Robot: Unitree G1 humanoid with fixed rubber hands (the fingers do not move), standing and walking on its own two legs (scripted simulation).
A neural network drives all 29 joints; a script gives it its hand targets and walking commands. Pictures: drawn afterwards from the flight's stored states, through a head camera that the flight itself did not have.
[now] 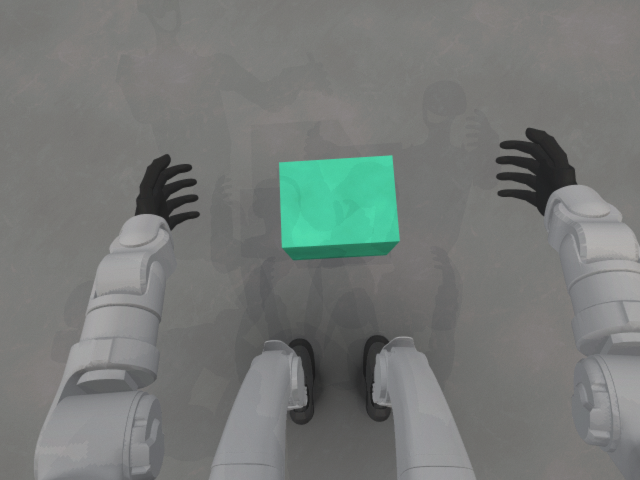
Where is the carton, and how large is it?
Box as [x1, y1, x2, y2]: [279, 155, 399, 259]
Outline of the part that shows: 391,155 279,162 282,248 292,259 381,255 386,254 399,241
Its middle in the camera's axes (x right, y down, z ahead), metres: +0.04 -0.07 +0.95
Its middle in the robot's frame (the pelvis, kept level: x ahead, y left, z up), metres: +0.53 +0.00 -0.56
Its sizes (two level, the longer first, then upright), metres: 0.252 0.193 0.223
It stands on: the floor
